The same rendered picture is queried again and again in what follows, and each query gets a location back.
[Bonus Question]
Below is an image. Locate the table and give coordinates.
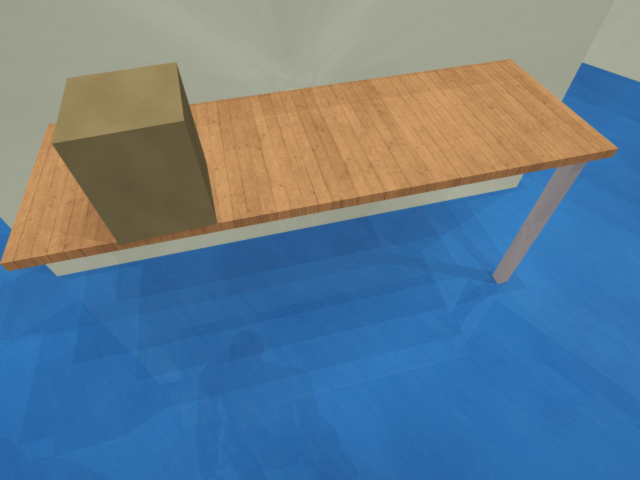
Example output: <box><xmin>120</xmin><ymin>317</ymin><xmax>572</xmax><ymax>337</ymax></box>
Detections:
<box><xmin>0</xmin><ymin>59</ymin><xmax>619</xmax><ymax>284</ymax></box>

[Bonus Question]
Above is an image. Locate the carton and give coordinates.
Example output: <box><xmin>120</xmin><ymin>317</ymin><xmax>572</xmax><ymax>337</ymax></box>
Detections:
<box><xmin>52</xmin><ymin>62</ymin><xmax>217</xmax><ymax>245</ymax></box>

